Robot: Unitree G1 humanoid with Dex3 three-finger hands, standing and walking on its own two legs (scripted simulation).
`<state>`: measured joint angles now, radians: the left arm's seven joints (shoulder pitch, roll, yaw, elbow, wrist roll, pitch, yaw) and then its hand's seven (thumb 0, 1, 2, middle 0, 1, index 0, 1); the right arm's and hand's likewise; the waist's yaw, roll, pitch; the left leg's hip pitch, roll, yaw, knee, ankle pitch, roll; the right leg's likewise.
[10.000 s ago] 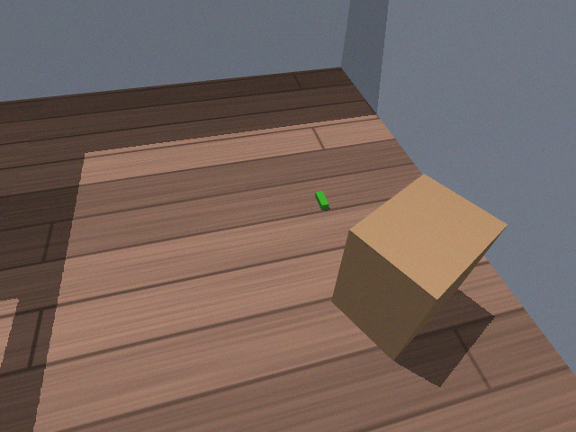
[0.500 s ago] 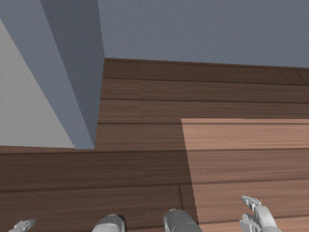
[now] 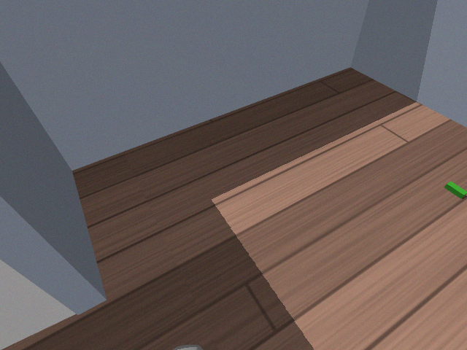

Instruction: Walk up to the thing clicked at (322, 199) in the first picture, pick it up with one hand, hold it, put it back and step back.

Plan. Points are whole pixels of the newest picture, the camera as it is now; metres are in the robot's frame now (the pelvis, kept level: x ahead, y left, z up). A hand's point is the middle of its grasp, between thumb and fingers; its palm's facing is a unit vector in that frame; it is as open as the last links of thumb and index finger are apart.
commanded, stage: walk up
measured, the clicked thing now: (455, 189) +1.10 -1.12 -0.76
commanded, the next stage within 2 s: none
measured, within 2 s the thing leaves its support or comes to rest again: neither
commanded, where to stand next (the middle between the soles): +0.18 -0.02 m, yaw -61 degrees
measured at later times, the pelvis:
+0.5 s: pelvis +0.07 -0.02 -0.01, yaw -22 degrees
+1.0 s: pelvis +0.17 +0.02 -0.05, yaw -42 degrees
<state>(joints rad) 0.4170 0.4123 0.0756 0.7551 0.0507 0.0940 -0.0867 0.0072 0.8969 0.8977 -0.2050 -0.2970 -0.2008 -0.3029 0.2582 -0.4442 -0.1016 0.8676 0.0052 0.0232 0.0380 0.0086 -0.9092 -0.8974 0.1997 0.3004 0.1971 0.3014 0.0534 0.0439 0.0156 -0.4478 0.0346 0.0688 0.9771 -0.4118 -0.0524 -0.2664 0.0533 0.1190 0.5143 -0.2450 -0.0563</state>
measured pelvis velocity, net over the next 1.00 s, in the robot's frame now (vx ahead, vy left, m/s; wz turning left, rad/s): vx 0.17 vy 0.02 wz -0.74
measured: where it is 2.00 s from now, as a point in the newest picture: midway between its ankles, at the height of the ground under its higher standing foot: outside the picture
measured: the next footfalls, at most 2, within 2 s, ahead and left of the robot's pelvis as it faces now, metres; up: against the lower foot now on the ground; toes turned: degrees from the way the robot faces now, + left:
left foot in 0.14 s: +0.05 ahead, +0.11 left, +0.00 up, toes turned -6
right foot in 0.52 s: +0.12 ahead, -0.18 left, +0.00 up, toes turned -26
